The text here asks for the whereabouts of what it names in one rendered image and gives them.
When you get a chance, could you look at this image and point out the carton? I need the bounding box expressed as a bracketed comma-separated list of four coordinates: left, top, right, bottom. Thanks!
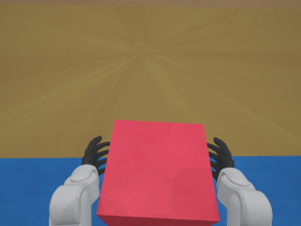
[96, 120, 220, 226]

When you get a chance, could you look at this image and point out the right robot forearm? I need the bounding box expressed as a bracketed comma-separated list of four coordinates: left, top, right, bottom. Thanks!
[216, 168, 273, 226]

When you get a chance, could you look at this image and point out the robot left hand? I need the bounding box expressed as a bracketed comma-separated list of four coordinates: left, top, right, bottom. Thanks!
[81, 136, 111, 176]

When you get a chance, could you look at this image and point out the left robot forearm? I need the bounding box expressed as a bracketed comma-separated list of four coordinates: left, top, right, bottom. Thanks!
[49, 164, 100, 226]

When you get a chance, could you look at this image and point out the robot right hand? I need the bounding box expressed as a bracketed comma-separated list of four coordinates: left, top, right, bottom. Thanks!
[207, 137, 234, 182]

